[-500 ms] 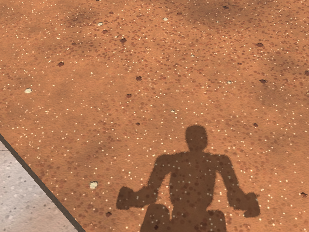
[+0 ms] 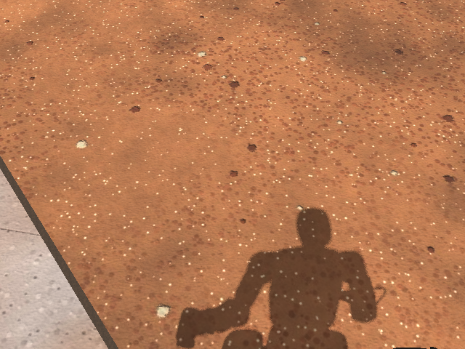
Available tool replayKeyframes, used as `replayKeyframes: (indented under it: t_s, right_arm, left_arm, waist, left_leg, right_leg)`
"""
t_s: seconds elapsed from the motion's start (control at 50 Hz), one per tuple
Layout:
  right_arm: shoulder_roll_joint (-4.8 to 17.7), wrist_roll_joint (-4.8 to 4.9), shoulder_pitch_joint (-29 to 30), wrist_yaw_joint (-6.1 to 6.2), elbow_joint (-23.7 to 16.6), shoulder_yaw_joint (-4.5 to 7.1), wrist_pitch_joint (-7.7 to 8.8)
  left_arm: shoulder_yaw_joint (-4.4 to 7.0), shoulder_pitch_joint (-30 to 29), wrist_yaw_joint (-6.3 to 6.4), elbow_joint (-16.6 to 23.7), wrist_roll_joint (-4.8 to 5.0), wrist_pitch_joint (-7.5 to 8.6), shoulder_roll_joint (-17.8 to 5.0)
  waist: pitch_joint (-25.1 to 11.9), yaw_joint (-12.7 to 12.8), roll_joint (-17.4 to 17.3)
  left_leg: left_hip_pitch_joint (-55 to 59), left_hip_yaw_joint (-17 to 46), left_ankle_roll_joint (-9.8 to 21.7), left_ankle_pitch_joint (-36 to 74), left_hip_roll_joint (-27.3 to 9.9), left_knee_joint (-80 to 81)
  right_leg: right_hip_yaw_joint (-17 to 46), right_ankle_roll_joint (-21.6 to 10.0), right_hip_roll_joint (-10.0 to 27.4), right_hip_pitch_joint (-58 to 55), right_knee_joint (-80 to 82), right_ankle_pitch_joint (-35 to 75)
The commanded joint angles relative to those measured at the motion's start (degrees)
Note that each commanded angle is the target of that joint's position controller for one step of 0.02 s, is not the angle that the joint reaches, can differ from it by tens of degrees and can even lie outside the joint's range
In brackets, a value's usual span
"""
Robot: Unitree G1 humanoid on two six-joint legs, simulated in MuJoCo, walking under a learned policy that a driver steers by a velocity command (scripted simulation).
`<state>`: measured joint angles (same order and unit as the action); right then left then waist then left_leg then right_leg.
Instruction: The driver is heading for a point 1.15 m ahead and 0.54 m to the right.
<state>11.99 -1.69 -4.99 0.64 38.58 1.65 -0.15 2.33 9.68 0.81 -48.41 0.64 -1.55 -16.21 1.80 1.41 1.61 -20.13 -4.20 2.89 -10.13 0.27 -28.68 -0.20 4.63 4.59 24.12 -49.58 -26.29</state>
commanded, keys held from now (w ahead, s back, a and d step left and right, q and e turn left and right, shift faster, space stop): e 0.78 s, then w+e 0.04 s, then w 0.18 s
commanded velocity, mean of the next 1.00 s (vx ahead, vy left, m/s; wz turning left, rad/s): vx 0.05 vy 0.00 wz -0.48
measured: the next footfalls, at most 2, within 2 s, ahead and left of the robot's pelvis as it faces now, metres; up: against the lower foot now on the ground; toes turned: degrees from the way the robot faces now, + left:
right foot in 0.16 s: +0.02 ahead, -0.13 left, +0.00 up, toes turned -10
left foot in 0.66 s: +0.11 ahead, +0.08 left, +0.00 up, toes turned -29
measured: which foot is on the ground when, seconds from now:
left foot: down 0.00-0.16, up 0.18-0.64, down 0.66-1.00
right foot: up 0.00-0.14, down 0.16-0.66, up 0.68-1.00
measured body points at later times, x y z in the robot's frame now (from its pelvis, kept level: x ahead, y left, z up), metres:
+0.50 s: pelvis +0.00 -0.04 +0.01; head +0.03 -0.08 +0.46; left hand +0.20 +0.21 -0.08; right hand +0.09 -0.36 -0.10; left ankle +0.07 +0.12 -0.68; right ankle -0.02 -0.12 -0.73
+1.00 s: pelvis +0.03 -0.03 +0.01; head +0.05 -0.04 +0.46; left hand +0.31 +0.11 -0.09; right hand -0.05 -0.32 -0.10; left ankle +0.07 +0.10 -0.73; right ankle -0.04 -0.15 -0.70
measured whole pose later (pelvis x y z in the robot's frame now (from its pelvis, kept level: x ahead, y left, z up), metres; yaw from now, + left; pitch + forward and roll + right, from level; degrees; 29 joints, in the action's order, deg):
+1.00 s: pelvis +0.03 -0.03 +0.01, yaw -33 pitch +2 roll +0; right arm 15.8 0.8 -14.1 0.8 43.7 3.9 1.5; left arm 3.8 11.5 -0.5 -37.2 0.9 -1.3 -17.1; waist 0.2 -2.6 0.6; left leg -9.8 -3.3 0.2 -14.2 -2.7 -21.6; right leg 0.6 1.9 2.0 23.1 -42.9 -22.6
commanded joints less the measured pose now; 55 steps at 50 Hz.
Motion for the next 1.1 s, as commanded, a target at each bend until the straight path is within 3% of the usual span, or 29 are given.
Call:
replayKeyframes:
  t_s: [0.02,0.12,0.16,0.18,0.2,0.22,0.24,0.26,0.28,0.32,0.44,0.54,0.6,0.64,0.66,0.68,0.7,0.72,0.74,0.78,0.82,0.86,0.9,0.98,1.02,1.04,1.06,1.08,1.1]
  right_arm:
    - [11.7,0.41,0.1,1.6,-2.2,4.04,0.21]
    - [11.3,1.67,2.7,2.21,-0.9,4.48,-0.56]
    - [10.3,3.18,1.9,2.37,0.5,4.61,-1.11]
    - [7.6,2.14,-0.7,2.24,0.5,4.25,-1.3]
    - [7.3,1.28,5.1,2.51,-2.8,3.92,-0.88]
    - [8.6,1.15,7.7,2.57,-3.1,4.37,-0.66]
    - [9.6,1.77,6.3,2.47,-2.3,4.88,-0.72]
    - [10.1,1.55,4.3,2.71,-0.7,5.31,-0.87]
    - [10.9,1.13,3.5,3.01,0.0,5.63,-1.06]
    - [9.8,1.25,2.5,2.89,0.4,5.51,-0.85]
    - [8.3,2.01,4.3,2.44,0.0,4.63,0.25]
    - [9.4,2.48,3.2,1.27,0.3,4.7,1.32]
    - [10.1,2.67,1.1,0.44,0.6,4.87,2.25]
    - [10.4,2.57,-2.9,-0.13,1.8,5.21,2.85]
    - [12.7,2.04,-4.5,-0.03,2.2,5.9,2.83]
    - [16.1,1.05,-4.0,0.46,1.2,6.35,2.3]
    - [17.5,-0.9,-3.9,0.16,1.2,6.45,2.09]
    - [14.8,-0.36,-2.1,0.2,0.0,5.77,2.29]
    - [11.8,0.21,0.5,0.43,-0.5,4.95,2.22]
    - [10.5,1.5,2.2,0.99,-1.0,4.33,1.77]
    - [11.2,1.44,-1.7,1.78,-0.1,4.38,1.28]
    - [12.3,1.54,-6.1,2.07,0.7,4.65,1.27]
    - [13.6,1.83,-6.9,1.67,0.9,4.9,1.72]
    - [15.2,2.79,-6.9,-0.16,1.6,5.12,2.81]
    - [15.6,3.81,-6.7,-1.08,2.3,5.02,2.89]
    - [14.8,4.01,-6.7,-1.4,2.7,4.63,2.9]
    - [12.2,3.57,-6.9,-1.65,3.0,3.65,3.18]
    - [7.6,2.29,-5.0,-2.11,2.2,1.96,3.68]
    - [6.1,1.83,-3.1,-2.04,-1.8,1.5,4.93]
  left_arm:
    - [1.88,1.2,0.61,3.7,0.08,-0.36,-6.3]
    - [2.21,3.3,-0.45,4.3,-0.14,-0.79,-4.8]
    - [2.77,7.1,-1.08,3.3,-0.96,-0.65,-5.8]
    - [4.13,7.1,-0.41,4.4,-1.42,-0.4,-11.5]
    - [4.83,6.8,-0.46,5.9,-2.19,0.15,-16.2]
    - [4.52,7.1,-0.72,6.7,-3.64,1.47,-14.9]
    - [4.24,4.6,-0.68,7.1,-3.14,2.47,-13.5]
    - [4.21,1.5,-0.36,7.8,-1.66,2.69,-12.4]
    - [3.66,-0.2,0.03,8.4,-0.39,2.59,-10.6]
    - [3.14,1.0,0.66,8.8,-0.15,2.21,-9.2]
    - [4.25,3.7,1.71,9.9,0.12,1.02,-11.1]
    - [4.8,1.4,1.09,12.0,-0.04,0.11,-12.0]
    - [4.8,-0.6,0.9,13.2,0.43,-0.39,-11.7]
    - [4.58,-3.0,1.25,14.3,1.26,-0.86,-11.1]
    - [4.1,-2.0,1.45,14.8,0.94,-0.89,-9.3]
    - [3.13,1.7,1.16,14.5,-0.26,-0.76,-5.5]
    - [4.22,2.2,1.0,16.3,0.19,-0.1,-8.7]
    - [5.45,3.2,0.91,15.2,-0.05,0.17,-12.8]
    - [6.17,3.2,0.79,13.9,0.4,-0.14,-14.0]
    - [5.76,3.4,0.89,13.0,0.36,-1.32,-11.3]
    - [4.68,0.7,0.15,14.8,0.9,-1.33,-8.5]
    - [3.73,-3.0,-0.3,16.7,0.86,-0.66,-6.8]
    - [2.97,-3.7,-0.78,17.3,0.34,0.19,-5.6]
    - [2.18,-2.3,-1.55,16.4,0.17,1.96,-5.0]
    - [2.34,1.1,-1.83,15.0,0.44,2.61,-5.2]
    - [2.52,4.5,-1.81,13.5,0.46,2.77,-5.2]
    - [3.08,9.3,-1.44,11.9,0.69,2.79,-6.3]
    - [3.88,15.9,-0.89,10.9,0.5,2.92,-9.1]
    - [5.46,18.1,-0.98,11.7,-0.18,3.17,-17.1]
  waist:
    - [-7.6,-1.5,-9.2]
    - [-6.8,0.4,-9.0]
    - [-5.7,2.1,-5.9]
    - [-4.4,-0.4,8.1]
    - [-1.2,1.4,17.0]
    - [-3.3,2.9,11.1]
    - [-3.2,0.9,8.1]
    - [-3.3,-0.7,4.8]
    - [-3.7,-1.3,4.6]
    - [-6.0,-1.6,4.4]
    - [-6.6,0.3,6.0]
    - [-5.9,0.5,8.0]
    - [-6.9,-0.2,8.7]
    - [-7.3,-2.9,7.9]
    - [-8.5,-2.6,4.9]
    - [-9.6,0.3,-9.2]
    - [-7.2,1.0,-17.9]
    - [-6.4,0.7,-12.9]
    - [-5.0,1.1,-9.8]
    - [-3.3,0.7,-9.1]
    - [-3.4,-1.7,-10.4]
    - [-3.7,-4.8,-11.5]
    - [-4.1,-5.2,-11.3]
    - [-1.6,-4.4,-11.2]
    - [-0.9,-2.0,-9.9]
    - [-1.3,-0.2,-9.0]
    - [-3.3,2.1,-7.3]
    - [-6.2,4.9,0.5]
    - [-6.4,4.6,15.3]
  left_leg:
    - [6.3,11.7,12.0,11.0,-17.7,10.7]
    - [6.8,8.2,9.3,10.1,-17.8,7.5]
    - [3.8,3.4,3.6,3.8,-14.1,-0.2]
    - [-5.7,-3.6,-2.7,-7.1,-7.5,-15.4]
    - [-18.4,-1.0,-5.8,-27.4,2.0,-25.8]
    - [-19.6,6.2,-5.5,-28.6,1.2,-35.5]
    - [-20.2,8.2,-4.8,-23.4,0.0,-38.2]
    - [-20.5,8.5,-4.9,-18.5,-0.8,-37.8]
    - [-20.3,8.8,-5.3,-15.6,-1.3,-37.0]
    - [-17.5,8.5,-6.3,-11.7,-0.3,-37.8]
    - [-15.2,9.1,-8.1,-8.5,0.6,-21.7]
    - [-6.6,9.2,-7.7,-10.3,2.1,-12.5]
    - [-2.2,9.2,-6.7,-9.6,2.7,-5.2]
    - [5.7,8.1,-5.2,0.7,2.3,7.7]
    - [12.7,11.6,-3.1,6.1,-3.3,9.7]
    - [18.8,23.0,1.9,18.4,-15.7,10.0]
    - [16.2,34.4,12.1,26.3,-24.1,10.5]
    - [14.8,32.2,14.5,22.9,-24.5,10.9]
    - [13.4,25.3,11.6,18.9,-20.0,10.3]
    - [13.0,17.7,8.7,15.8,-15.1,9.9]
    - [14.4,14.3,8.5,2.3,-13.2,13.4]
    - [17.4,16.3,9.3,-8.9,-14.2,16.0]
    - [17.3,16.2,9.4,-12.6,-15.0,17.0]
    - [10.1,12.7,9.2,-11.4,-14.9,18.1]
    - [7.0,11.6,8.6,-11.5,-14.7,15.8]
    - [3.9,10.6,7.7,-11.0,-14.0,13.1]
    - [-0.7,8.6,5.6,-10.2,-12.4,8.2]
    - [-8.1,2.8,1.3,-11.3,-7.6,-7.0]
    - [-24.9,-0.6,-2.2,-21.6,-0.5,-24.0]
  right_leg:
    - [-1.0,-1.1,-0.1,-1.8,-1.7,0.9]
    - [-3.9,-4.2,-1.4,-6.1,7.8,4.6]
    - [-2.7,-7.7,-2.8,-11.9,21.3,15.1]
    - [14.5,-12.3,7.9,-16.2,29.0,27.5]
    - [30.7,-22.6,18.5,-16.4,32.8,39.4]
    - [30.8,-25.1,18.1,-16.0,33.4,36.9]
    - [25.4,-22.1,14.7,-16.5,32.1,35.2]
    - [21.4,-18.8,11.5,-17.0,30.9,33.5]
    - [19.6,-17.1,10.4,-17.4,30.5,34.2]
    - [17.6,-16.9,8.3,-18.2,29.7,38.9]
    - [19.4,-17.0,6.5,-21.8,28.9,33.0]
    - [24.0,-17.6,5.7,-16.2,28.0,30.9]
    - [27.6,-16.9,5.0,-16.8,25.7,35.4]
    - [27.6,-13.8,2.2,-14.5,22.8,31.8]
    - [25.7,-11.1,-0.4,-9.6,19.2,22.6]
    - [16.4,-7.6,-7.8,-1.4,6.0,1.0]
    - [10.0,-4.7,-12.2,8.9,-5.0,-13.9]
    - [10.2,-2.8,-7.9,10.4,-14.8,-10.9]
    - [9.6,-1.9,-6.9,10.4,-18.1,-6.5]
    - [8.1,0.3,-6.1,12.1,-21.1,-0.3]
    - [4.3,0.8,-4.6,13.7,-17.3,4.7]
    - [3.3,0.7,-3.7,14.8,-10.9,4.7]
    - [2.4,-0.3,-3.0,11.6,-3.9,3.5]
    - [-1.9,-3.7,-3.6,-0.8,10.5,3.1]
    - [-3.5,-5.6,-4.7,-8.7,20.1,9.5]
    - [-4.3,-6.5,-5.8,-15.2,24.4,12.2]
    - [-2.6,-7.5,-5.4,-23.9,25.4,12.3]
    - [9.4,-9.8,3.3,-33.0,28.8,10.7]
    - [33.3,-18.7,16.6,-37.4,34.9,1.4]
Keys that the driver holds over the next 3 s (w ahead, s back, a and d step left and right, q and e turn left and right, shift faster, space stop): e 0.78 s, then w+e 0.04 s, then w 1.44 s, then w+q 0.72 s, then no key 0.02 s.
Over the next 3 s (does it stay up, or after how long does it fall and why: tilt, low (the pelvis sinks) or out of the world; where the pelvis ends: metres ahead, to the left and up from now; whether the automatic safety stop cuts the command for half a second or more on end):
stays up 0.92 -0.57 0.01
